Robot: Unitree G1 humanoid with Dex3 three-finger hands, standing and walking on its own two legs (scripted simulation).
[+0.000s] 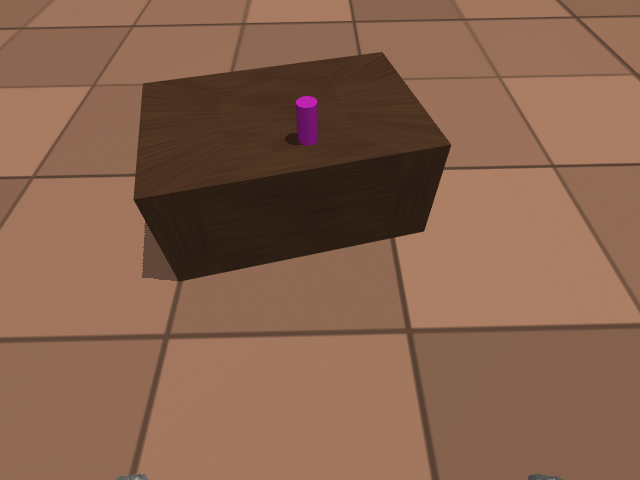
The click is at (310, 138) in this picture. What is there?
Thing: squat round
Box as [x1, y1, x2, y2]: [296, 96, 317, 145]
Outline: 303,96 296,100 298,140 300,143 304,145 310,145 315,143 317,140 316,100 310,96
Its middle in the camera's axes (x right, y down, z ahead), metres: -0.04 -0.39 +1.25
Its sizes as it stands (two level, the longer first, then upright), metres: 0.067 0.067 0.142
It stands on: a support 0.45 m high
